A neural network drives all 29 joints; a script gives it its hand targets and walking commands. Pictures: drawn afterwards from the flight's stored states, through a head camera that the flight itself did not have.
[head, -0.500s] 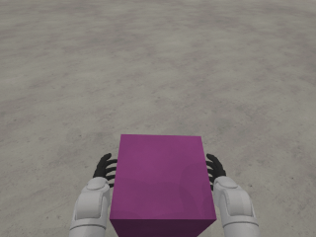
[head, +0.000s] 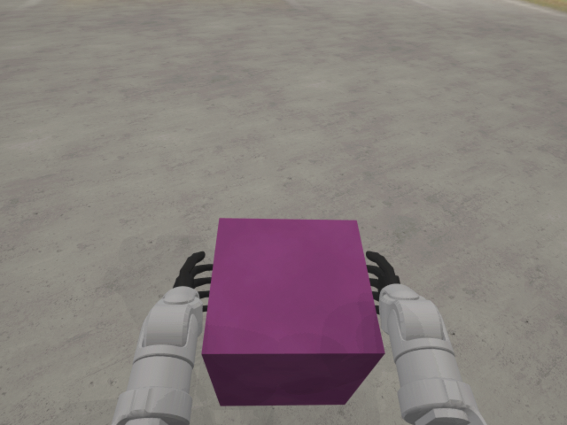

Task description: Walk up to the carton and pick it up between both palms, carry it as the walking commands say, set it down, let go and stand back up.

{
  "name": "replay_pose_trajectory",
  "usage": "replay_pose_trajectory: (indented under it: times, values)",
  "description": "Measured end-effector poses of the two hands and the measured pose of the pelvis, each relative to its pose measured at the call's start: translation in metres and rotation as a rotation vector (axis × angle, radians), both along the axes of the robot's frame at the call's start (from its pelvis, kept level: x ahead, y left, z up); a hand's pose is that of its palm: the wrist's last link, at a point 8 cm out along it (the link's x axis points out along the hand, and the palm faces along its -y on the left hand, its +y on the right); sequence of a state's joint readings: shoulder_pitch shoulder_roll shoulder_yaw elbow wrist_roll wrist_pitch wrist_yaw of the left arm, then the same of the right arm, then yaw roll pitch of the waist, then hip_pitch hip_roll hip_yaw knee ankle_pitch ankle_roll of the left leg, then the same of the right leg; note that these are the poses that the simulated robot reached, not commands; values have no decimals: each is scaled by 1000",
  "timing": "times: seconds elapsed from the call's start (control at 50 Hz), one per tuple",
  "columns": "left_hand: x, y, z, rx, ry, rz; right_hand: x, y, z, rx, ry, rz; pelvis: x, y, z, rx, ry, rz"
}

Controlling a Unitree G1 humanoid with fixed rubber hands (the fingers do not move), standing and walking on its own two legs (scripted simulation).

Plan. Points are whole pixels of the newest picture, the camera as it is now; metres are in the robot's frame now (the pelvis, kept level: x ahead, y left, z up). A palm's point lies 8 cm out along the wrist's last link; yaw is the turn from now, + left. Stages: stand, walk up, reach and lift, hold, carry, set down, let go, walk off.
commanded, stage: hold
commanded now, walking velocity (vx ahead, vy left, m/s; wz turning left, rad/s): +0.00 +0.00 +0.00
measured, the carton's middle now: (285, 316) +0.31 +0.00 -0.01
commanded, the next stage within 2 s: carry in 1.32 s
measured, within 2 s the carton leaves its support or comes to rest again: neither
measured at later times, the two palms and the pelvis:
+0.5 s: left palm (184, 308) +0.30 +0.15 +0.04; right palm (388, 306) +0.29 -0.15 +0.04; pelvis +0.03 +0.00 +0.01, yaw -1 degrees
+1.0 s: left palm (189, 314) +0.29 +0.14 +0.03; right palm (394, 311) +0.29 -0.16 +0.04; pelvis +0.02 -0.01 +0.01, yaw +0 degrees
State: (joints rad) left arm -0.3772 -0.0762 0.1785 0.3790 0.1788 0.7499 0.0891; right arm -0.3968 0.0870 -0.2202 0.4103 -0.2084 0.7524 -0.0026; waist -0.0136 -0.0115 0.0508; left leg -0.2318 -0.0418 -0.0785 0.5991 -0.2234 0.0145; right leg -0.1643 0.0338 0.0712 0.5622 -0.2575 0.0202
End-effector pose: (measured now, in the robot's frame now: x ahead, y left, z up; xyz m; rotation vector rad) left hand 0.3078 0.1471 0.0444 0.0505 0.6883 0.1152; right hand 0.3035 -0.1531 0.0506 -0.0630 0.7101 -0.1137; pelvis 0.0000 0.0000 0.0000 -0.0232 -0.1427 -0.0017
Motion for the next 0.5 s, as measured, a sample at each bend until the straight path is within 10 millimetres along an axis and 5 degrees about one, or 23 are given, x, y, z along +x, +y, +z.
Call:
replay_pose_trajectory:
  times: [0.5]
  values:
    - [-11,1,-8,-28,23,32,-9,1,-9,40,21,-25,30,1,9,17,14,-17]
